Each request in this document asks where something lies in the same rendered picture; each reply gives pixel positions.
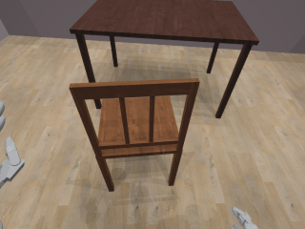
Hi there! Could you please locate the left robot hand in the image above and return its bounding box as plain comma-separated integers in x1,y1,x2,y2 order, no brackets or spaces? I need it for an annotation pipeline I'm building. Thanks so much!
0,101,25,189

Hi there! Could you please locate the right robot hand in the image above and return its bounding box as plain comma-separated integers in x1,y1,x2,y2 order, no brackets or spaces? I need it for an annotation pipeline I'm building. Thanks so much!
231,207,258,229

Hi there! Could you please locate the table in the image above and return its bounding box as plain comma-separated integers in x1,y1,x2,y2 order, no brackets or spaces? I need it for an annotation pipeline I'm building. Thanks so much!
70,0,259,118

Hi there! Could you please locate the chair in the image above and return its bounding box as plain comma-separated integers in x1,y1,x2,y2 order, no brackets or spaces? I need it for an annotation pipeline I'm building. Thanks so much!
69,78,200,192

